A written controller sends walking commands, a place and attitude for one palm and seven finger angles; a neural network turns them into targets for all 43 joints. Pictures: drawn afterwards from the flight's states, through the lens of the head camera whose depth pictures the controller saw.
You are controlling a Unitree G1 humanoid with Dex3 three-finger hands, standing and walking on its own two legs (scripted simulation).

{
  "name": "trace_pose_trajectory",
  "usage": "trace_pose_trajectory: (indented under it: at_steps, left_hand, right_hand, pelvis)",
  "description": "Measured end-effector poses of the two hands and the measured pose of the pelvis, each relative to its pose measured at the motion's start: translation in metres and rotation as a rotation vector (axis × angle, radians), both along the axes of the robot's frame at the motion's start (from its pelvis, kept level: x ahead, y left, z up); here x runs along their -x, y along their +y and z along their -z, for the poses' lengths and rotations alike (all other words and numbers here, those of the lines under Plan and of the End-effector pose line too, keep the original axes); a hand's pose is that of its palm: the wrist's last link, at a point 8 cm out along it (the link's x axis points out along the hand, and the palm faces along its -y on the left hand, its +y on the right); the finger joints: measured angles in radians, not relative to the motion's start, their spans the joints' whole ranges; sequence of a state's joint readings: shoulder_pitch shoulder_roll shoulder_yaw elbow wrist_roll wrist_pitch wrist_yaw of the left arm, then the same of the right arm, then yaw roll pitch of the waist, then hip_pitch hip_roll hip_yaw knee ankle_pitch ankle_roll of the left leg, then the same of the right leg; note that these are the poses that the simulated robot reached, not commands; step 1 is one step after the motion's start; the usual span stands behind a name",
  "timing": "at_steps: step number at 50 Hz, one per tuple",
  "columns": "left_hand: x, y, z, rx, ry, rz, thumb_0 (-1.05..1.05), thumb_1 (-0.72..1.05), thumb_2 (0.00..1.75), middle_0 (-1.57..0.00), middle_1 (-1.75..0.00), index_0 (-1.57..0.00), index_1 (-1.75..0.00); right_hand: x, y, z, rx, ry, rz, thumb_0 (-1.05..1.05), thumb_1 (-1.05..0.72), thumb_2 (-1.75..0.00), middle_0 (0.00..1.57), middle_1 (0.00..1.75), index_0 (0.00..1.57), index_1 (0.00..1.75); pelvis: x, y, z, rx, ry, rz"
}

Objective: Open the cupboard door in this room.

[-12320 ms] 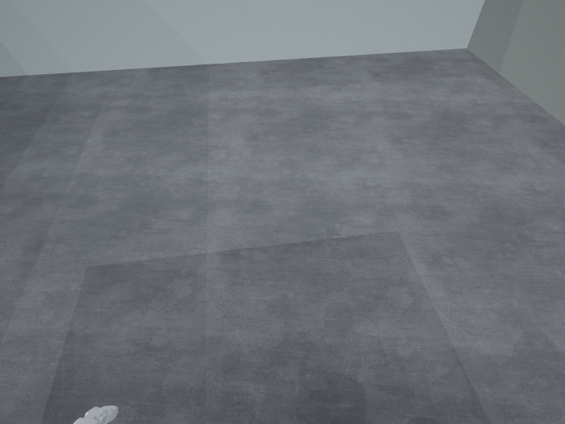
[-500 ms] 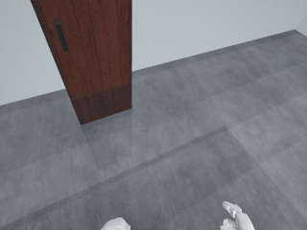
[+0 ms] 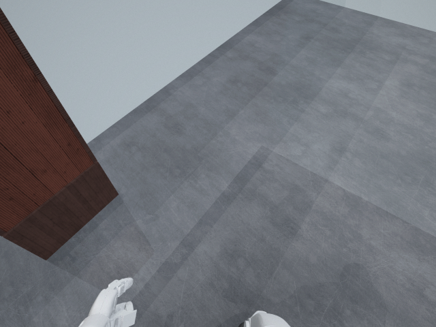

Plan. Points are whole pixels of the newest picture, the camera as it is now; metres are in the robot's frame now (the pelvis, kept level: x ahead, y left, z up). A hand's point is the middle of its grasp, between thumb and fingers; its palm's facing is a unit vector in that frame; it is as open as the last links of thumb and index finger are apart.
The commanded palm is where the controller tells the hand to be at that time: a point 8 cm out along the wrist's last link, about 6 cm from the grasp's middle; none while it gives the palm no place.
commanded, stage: walk to a spot facing it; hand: left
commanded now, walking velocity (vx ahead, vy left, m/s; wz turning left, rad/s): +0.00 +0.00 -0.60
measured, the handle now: out of the picture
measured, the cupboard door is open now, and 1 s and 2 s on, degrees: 0 0 0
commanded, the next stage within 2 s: turn to face it in 1.38 s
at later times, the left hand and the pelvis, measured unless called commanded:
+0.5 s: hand out of the picture +0.13 +0.24 -0.16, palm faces -0.17 -0.95 -0.25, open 7.4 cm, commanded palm none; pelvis +0.03 +0.04 +0.01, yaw -16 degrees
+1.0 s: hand (165, 280) +0.23 +0.12 -0.14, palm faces -0.61 -0.74 -0.27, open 7.4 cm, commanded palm none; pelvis +0.00 +0.03 +0.01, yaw -39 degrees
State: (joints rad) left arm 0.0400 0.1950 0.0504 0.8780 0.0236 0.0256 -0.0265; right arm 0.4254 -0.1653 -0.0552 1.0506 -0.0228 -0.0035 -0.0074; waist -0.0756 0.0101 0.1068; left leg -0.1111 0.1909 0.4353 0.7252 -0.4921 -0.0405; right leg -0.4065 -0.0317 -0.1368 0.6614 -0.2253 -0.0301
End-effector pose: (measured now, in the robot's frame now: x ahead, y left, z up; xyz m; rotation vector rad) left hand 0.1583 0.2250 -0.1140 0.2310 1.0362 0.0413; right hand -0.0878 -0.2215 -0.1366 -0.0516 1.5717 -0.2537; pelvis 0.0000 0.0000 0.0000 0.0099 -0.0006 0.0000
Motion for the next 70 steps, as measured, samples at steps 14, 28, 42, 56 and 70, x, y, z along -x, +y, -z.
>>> trace_pose_trajectory:
  at_steps: [14,28,42,56,70]
  left_hand:
    - [0.027,0.004,-0.012,-0.072,0.153,0.009,0.00,0.91,0.89,-0.21,-0.30,-0.21,-0.30]
    - [0.019,0.069,0.013,-0.063,0.247,0.092,0.00,0.91,0.89,-0.20,-0.30,-0.20,-0.30]
    - [-0.052,0.032,0.000,-0.075,0.213,0.363,0.01,0.91,0.89,-0.20,-0.30,-0.20,-0.30]
    - [-0.085,-0.109,-0.028,-0.092,0.006,0.633,0.00,0.91,0.89,-0.20,-0.30,-0.20,-0.30]
    - [-0.037,-0.103,-0.010,-0.107,0.256,0.604,0.00,0.90,0.89,-0.20,-0.30,-0.20,-0.30]
  right_hand:
    - [-0.180,-0.045,-0.024,0.091,-0.435,-0.029,0.01,-0.91,-0.90,0.20,0.30,0.20,0.30]
    - [-0.173,-0.006,-0.055,0.215,-0.479,0.029,0.00,-0.91,-0.90,0.20,0.30,0.20,0.30]
    - [-0.029,0.037,-0.045,0.205,-0.293,0.359,0.01,-0.91,-0.90,0.21,0.30,0.21,0.30]
    - [0.096,0.030,-0.003,0.101,-0.136,0.628,0.01,-0.91,-0.90,0.20,0.30,0.20,0.30]
    - [0.012,-0.039,-0.026,0.167,-0.298,0.610,0.01,-0.91,-0.90,0.20,0.30,0.20,0.30]
  pelvis:
    - [-0.021,-0.005,-0.019,-0.019,-0.007,0.162]
    - [-0.027,0.048,-0.017,0.016,0.002,0.335]
    - [-0.022,0.055,-0.026,0.047,0.000,0.546]
    - [0.007,0.004,-0.016,-0.002,-0.016,0.723]
    - [-0.038,-0.041,-0.028,0.014,-0.001,0.790]
